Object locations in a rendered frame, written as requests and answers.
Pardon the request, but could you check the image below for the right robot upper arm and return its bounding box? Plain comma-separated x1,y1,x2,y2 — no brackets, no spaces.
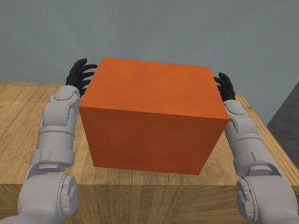
236,175,299,224

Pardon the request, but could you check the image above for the right robot hand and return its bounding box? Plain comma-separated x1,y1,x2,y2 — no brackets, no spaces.
214,72,235,102

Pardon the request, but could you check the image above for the carton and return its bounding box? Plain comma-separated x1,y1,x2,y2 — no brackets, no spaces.
78,57,230,175

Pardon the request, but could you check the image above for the robot right forearm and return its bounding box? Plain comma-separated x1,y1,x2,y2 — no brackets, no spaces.
223,100,298,215

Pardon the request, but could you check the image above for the left robot upper arm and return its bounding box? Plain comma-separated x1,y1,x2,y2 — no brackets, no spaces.
0,173,78,224

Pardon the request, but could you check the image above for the robot left forearm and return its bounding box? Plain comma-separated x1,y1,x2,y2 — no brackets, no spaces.
18,85,81,213

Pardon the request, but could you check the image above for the pedestal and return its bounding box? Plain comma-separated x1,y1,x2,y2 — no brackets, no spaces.
0,81,299,224

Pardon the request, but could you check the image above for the left robot hand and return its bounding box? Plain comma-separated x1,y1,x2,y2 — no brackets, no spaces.
65,58,98,98

